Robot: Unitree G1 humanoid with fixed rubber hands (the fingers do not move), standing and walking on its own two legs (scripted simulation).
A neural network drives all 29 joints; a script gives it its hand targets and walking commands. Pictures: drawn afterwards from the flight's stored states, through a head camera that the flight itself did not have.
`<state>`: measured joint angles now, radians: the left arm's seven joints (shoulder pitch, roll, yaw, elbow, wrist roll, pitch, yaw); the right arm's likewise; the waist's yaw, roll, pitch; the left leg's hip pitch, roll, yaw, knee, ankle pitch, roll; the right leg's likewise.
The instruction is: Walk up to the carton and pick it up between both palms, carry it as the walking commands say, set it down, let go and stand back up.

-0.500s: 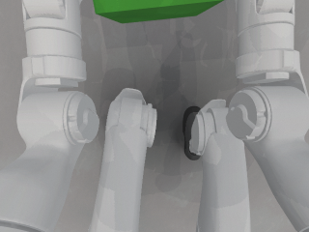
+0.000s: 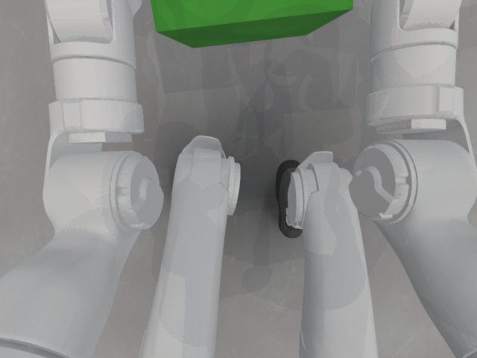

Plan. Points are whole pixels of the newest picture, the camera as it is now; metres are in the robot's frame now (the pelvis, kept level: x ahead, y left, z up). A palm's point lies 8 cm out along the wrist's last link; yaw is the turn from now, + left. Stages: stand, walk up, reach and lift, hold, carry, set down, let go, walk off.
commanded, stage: reach and lift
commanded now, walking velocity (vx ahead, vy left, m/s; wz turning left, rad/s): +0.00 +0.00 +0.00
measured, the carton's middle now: out of the picture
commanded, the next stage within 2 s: none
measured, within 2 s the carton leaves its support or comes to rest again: neither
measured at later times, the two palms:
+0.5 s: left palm out of the picture +0.51 +0.21 -0.05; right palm out of the picture +0.56 -0.06 -0.04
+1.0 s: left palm out of the picture +0.49 +0.20 +0.02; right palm out of the picture +0.54 -0.07 +0.03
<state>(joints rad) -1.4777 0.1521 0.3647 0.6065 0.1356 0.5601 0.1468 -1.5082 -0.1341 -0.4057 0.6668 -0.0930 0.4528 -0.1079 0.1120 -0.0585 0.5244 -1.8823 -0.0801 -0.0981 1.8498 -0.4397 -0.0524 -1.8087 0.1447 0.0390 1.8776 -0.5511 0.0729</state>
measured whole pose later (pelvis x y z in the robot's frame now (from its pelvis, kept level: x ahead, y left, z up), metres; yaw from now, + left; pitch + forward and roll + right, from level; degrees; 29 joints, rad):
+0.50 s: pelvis -0.01 +0.00 +0.05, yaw +1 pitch +22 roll -3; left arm -1.39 0.10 0.36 0.59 0.14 0.55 0.16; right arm -1.40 -0.12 -0.41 0.64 -0.10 0.45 -0.09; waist 0.10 -0.05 0.52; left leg -1.68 -0.09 -0.12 1.69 -0.40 -0.06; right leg -1.61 0.15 0.05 1.72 -0.51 0.06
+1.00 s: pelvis -0.01 +0.00 +0.10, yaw +2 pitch +17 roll -3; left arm -1.25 0.07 0.33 0.54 0.12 0.54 0.17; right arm -1.25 -0.08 -0.38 0.58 -0.08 0.44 -0.09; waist 0.09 -0.04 0.52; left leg -1.44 -0.09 -0.12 1.52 -0.38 -0.05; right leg -1.37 0.14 0.07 1.54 -0.48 0.06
